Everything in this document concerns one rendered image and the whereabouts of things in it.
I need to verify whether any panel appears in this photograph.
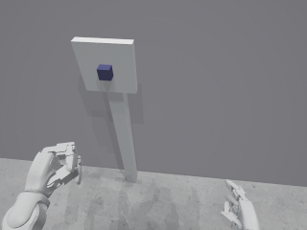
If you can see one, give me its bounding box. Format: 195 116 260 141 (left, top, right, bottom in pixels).
71 36 138 183

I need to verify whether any robot left hand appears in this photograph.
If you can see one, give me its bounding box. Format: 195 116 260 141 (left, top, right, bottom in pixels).
24 142 83 198

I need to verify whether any button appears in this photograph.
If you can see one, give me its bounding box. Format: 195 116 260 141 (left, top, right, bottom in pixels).
96 64 114 81

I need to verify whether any robot right hand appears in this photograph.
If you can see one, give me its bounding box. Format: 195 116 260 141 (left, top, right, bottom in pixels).
221 179 261 230

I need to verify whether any robot left forearm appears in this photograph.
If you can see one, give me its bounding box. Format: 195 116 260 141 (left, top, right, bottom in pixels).
1 191 50 230

